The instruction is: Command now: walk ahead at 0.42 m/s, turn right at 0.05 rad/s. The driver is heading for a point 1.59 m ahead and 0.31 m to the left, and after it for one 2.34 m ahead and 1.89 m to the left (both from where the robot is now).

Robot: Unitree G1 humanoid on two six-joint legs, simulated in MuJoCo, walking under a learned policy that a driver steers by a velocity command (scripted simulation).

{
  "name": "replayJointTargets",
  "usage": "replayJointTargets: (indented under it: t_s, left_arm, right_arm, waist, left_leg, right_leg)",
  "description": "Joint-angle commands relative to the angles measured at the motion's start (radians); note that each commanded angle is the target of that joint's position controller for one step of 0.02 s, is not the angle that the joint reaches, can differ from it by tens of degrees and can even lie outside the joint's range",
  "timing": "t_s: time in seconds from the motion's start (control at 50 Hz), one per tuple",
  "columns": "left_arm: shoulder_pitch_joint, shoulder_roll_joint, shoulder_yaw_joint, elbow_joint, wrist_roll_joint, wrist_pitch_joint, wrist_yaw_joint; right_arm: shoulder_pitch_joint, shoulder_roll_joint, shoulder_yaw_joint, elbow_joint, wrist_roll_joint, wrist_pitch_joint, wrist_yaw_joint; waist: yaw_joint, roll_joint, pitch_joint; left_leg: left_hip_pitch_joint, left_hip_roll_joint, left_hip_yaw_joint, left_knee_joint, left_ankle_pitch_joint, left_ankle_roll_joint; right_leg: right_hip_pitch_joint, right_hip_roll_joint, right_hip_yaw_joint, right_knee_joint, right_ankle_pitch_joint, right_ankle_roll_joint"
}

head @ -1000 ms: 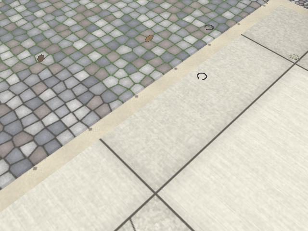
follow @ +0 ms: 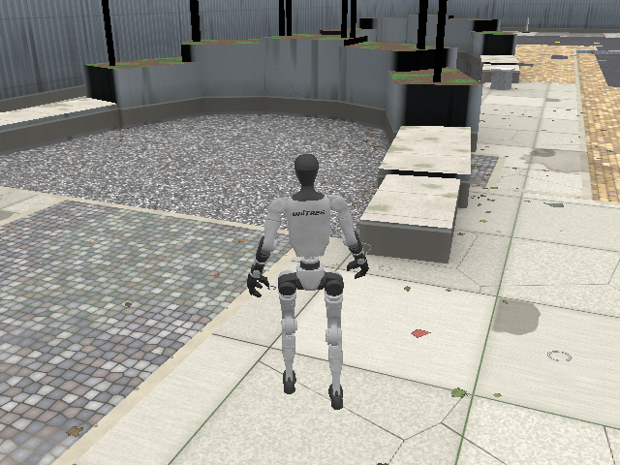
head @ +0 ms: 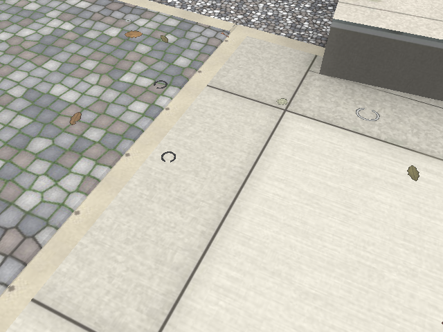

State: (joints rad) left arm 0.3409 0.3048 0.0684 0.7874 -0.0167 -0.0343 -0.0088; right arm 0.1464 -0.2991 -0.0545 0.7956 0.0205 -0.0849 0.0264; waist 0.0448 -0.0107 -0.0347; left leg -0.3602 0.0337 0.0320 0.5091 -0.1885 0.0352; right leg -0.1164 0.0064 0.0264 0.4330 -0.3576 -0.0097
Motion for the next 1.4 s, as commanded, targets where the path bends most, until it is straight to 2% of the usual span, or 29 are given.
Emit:
replayJointTargets:
  t_s: [0.02,0.04,0.06,0.12,0.2,0.26,0.34,0.42,0.44,0.46,0.48,0.5,0.54,0.6,0.66,0.7,0.72,0.74,0.86,0.9,0.96,1.04,1.08,1.1,1.12,1.16,1.22,1.32,1.4]
  left_arm:
    - [-0.069,0.002,-0.013,-0.131,0.014,-0.038,0.003]
    - [-0.103,0.089,0.007,-0.134,-0.001,-0.052,0.008]
    - [-0.113,0.128,0.02,-0.136,-0.019,-0.06,0.003]
    - [-0.131,0.098,0.021,-0.12,0.007,-0.054,0.002]
    - [-0.111,0.039,0.009,-0.114,0.02,-0.029,0.007]
    - [-0.193,-0.002,-0.008,-0.131,0.018,-0.026,0.004]
    - [-0.261,0.023,-0.001,-0.149,0.016,-0.031,-0.011]
    - [-0.144,0.089,0.027,-0.11,0.037,-0.043,-0.009]
    - [-0.081,0.161,0.041,-0.107,0.049,-0.044,0.001]
    - [-0.05,0.137,0.028,-0.099,0.059,-0.029,0.01]
    - [-0.037,0.057,0.007,-0.091,0.041,-0.015,0.006]
    - [-0.091,0.046,-0.001,-0.09,0.025,-0.009,0.0]
    - [-0.222,0.046,-0.006,-0.098,0.025,-0.003,-0.003]
    - [-0.308,0.064,0.004,-0.091,0.044,0.009,0.005]
    - [-0.308,0.042,-0.002,-0.065,0.028,0.018,0.015]
    - [-0.257,0.005,-0.016,-0.029,0.031,0.02,0.016]
    - [-0.227,0.015,-0.011,-0.024,0.034,0.023,0.017]
    - [-0.247,0.013,-0.012,-0.021,0.037,0.023,0.021]
    - [-0.217,0.021,-0.004,0.045,0.027,0.017,0.029]
    - [-0.204,0.015,-0.003,0.071,0.016,0.02,0.028]
    - [-0.254,0.01,0.002,0.064,0.0,0.001,0.019]
    - [-0.229,0.002,0.004,0.08,-0.014,-0.057,-0.009]
    - [-0.036,0.051,0.031,0.17,-0.012,-0.059,-0.009]
    - [0.076,0.151,0.062,0.2,-0.01,-0.06,-0.004]
    - [0.168,0.192,0.067,0.213,-0.007,-0.063,-0.012]
    - [0.059,0.068,0.022,0.185,0.008,-0.077,-0.01]
    - [0.016,0.029,-0.001,0.178,0.01,-0.069,-0.009]
    - [0.031,0.091,0.003,0.186,0.012,-0.05,0.019]
    - [0.081,0.108,0.009,0.21,0.003,-0.053,0.023]
  right_arm:
    - [0.304,-0.296,-0.079,0.02,-0.011,-0.008,-0.014]
    - [0.32,-0.231,-0.062,0.014,-0.014,-0.014,-0.006]
    - [0.259,-0.179,-0.044,0.0,-0.014,-0.018,-0.005]
    - [0.133,-0.109,-0.016,-0.034,-0.032,-0.016,-0.005]
    - [0.114,-0.123,-0.019,-0.025,-0.028,-0.009,-0.021]
    - [0.129,-0.129,-0.019,-0.008,-0.022,0.009,-0.037]
    - [0.168,-0.14,-0.022,0.022,-0.013,0.028,-0.041]
    - [0.147,-0.126,-0.021,0.032,-0.005,0.041,-0.043]
    - [0.186,-0.093,-0.008,0.019,-0.033,0.031,-0.041]
    - [0.308,-0.017,0.02,0.036,-0.043,0.025,-0.033]
    - [0.274,-0.052,0.015,0.049,-0.027,0.037,-0.027]
    - [0.216,-0.104,-0.001,0.034,-0.008,0.054,-0.027]
    - [0.148,-0.089,-0.005,0.026,-0.012,0.094,-0.045]
    - [0.191,-0.052,0.001,0.053,-0.026,0.12,-0.064]
    - [0.22,-0.036,0.002,0.083,-0.036,0.111,-0.057]
    - [0.163,-0.068,0.001,0.053,-0.059,0.109,-0.056]
    - [0.118,-0.127,-0.011,0.041,-0.047,0.109,-0.063]
    - [0.087,-0.103,-0.007,0.046,-0.043,0.101,-0.062]
    - [0.105,-0.062,0.006,0.081,-0.031,0.049,-0.055]
    - [0.146,-0.082,-0.002,0.102,-0.02,0.057,-0.058]
    - [0.193,-0.133,-0.021,0.103,-0.004,0.057,-0.06]
    - [0.158,-0.133,-0.033,0.104,0.01,0.026,-0.059]
    - [0.065,-0.107,-0.028,0.076,0.009,0.027,-0.052]
    - [0.024,-0.047,-0.011,0.036,0.004,0.016,-0.051]
    - [0.02,-0.033,-0.008,0.011,-0.003,-0.002,-0.055]
    - [0.039,-0.069,-0.021,0.026,0.028,-0.022,-0.039]
    - [0.001,-0.056,-0.029,0.025,0.009,-0.022,-0.022]
    - [-0.135,0.016,-0.004,-0.028,-0.002,-0.004,-0.006]
    - [-0.241,0.0,0.002,-0.063,0.007,-0.004,0.003]
  waist:
    - [-0.139,0.32,-0.086]
    - [-0.166,0.247,-0.078]
    - [-0.137,0.19,0.0]
    - [-0.077,0.115,0.078]
    - [-0.039,0.095,0.025]
    - [-0.066,0.108,0.019]
    - [-0.09,0.111,0.014]
    - [-0.014,0.068,-0.044]
    - [-0.019,-0.03,-0.151]
    - [-0.05,-0.182,-0.293]
    - [-0.018,-0.198,-0.331]
    - [-0.02,-0.137,-0.238]
    - [-0.055,-0.075,-0.075]
    - [-0.099,-0.146,-0.037]
    - [-0.113,-0.117,-0.067]
    - [-0.085,-0.058,-0.001]
    - [-0.036,0.04,0.057]
    - [-0.033,0.103,0.088]
    - [-0.044,0.066,0.036]
    - [-0.057,0.081,0.019]
    - [-0.093,0.165,0.138]
    - [-0.049,0.172,0.171]
    - [0.043,0.11,0.093]
    - [0.074,-0.117,0.055]
    - [0.103,-0.292,0.001]
    - [0.033,-0.121,0.059]
    - [0.003,-0.062,0.085]
    - [0.013,-0.047,0.126]
    - [0.037,-0.074,0.158]
  left_leg:
    - [0.547,0.329,-0.559,-0.219,-0.276,0.21]
    - [0.542,0.366,-0.734,-0.295,-0.45,0.265]
    - [0.499,0.344,-0.644,-0.295,-0.477,0.233]
    - [0.325,0.235,-0.376,-0.316,-0.031,0.171]
    - [0.253,0.167,-0.135,-0.283,0.618,0.163]
    - [0.226,0.122,-0.044,-0.273,0.652,0.132]
    - [0.291,0.162,-0.076,-0.226,0.605,0.134]
    - [0.304,0.112,-0.084,-0.014,0.59,0.072]
    - [0.188,0.051,-0.051,0.143,0.384,0.022]
    - [-0.009,-0.027,-0.048,0.384,-0.105,-0.043]
    - [-0.053,-0.042,-0.106,0.506,-0.507,-0.075]
    - [-0.1,-0.008,-0.125,0.557,-0.526,-0.083]
    - [-0.105,0.032,-0.104,0.482,-0.456,-0.096]
    - [0.093,0.023,-0.057,0.276,-0.288,-0.107]
    - [0.245,-0.001,-0.011,0.066,-0.018,-0.074]
    - [0.23,0.055,-0.082,-0.051,-0.007,-0.03]
    - [0.084,0.084,-0.117,-0.095,-0.21,0.005]
    - [-0.049,0.07,-0.122,-0.141,-0.373,0.014]
    - [0.048,0.046,-0.092,-0.105,-0.072,-0.033]
    - [0.077,0.042,-0.101,-0.121,-0.235,0.003]
    - [0.135,0.196,-0.33,-0.254,-0.532,0.129]
    - [0.204,0.272,-0.376,-0.228,-0.25,0.166]
    - [0.032,0.156,-0.206,-0.09,-0.07,0.087]
    - [-0.124,0.005,-0.023,0.227,0.006,0.002]
    - [-0.329,-0.082,-0.031,0.522,-0.304,-0.04]
    - [-0.462,0.007,-0.131,0.707,-0.288,0.006]
    - [-0.435,0.085,-0.084,0.596,-0.089,0.019]
    - [-0.342,0.064,-0.012,0.273,0.073,-0.045]
    - [-0.229,0.025,0.009,0.081,0.215,-0.036]
  right_leg:
    - [-0.563,0.027,-0.061,0.509,-0.106,-0.021]
    - [-0.689,0.015,0.045,0.696,-0.221,-0.013]
    - [-0.758,-0.042,0.069,0.759,-0.137,-0.033]
    - [-0.672,-0.113,0.045,0.669,0.065,-0.027]
    - [-0.527,-0.086,-0.014,0.52,0.165,0.038]
    - [-0.418,-0.061,-0.04,0.286,0.324,0.041]
    - [-0.364,-0.033,-0.027,0.145,0.383,0.017]
    - [-0.134,-0.012,-0.03,-0.035,0.552,-0.061]
    - [0.095,-0.149,0.09,0.053,0.98,-0.123]
    - [0.339,-0.351,0.303,0.09,1.146,-0.299]
    - [0.305,-0.391,0.396,0.033,1.035,-0.353]
    - [0.203,-0.353,0.36,-0.021,0.779,-0.315]
    - [-0.024,-0.284,0.274,-0.111,0.438,-0.237]
    - [-0.235,-0.2,0.161,-0.173,0.243,-0.191]
    - [-0.277,-0.163,0.099,-0.148,0.042,-0.149]
    - [-0.313,-0.106,0.071,-0.118,-0.164,-0.053]
    - [-0.258,-0.053,0.022,-0.091,-0.143,-0.012]
    - [-0.144,-0.034,-0.005,-0.044,-0.04,0.008]
    - [-0.066,-0.047,-0.002,0.038,0.285,-0.019]
    - [-0.091,-0.001,-0.056,0.091,0.094,-0.019]
    - [-0.331,0.037,-0.111,0.247,-0.073,-0.026]
    - [-0.342,-0.024,-0.066,0.159,-0.041,-0.086]
    - [0.027,-0.007,-0.042,0.036,0.119,-0.096]
    - [0.177,-0.165,0.245,-0.091,0.044,-0.176]
    - [0.342,-0.345,0.602,-0.22,0.086,-0.296]
    - [0.321,-0.339,0.484,-0.192,0.155,-0.269]
    - [0.243,-0.258,0.254,-0.233,0.336,-0.196]
    - [0.106,-0.208,0.101,-0.305,0.421,-0.192]
    - [0.058,-0.217,0.056,-0.342,0.373,-0.181]
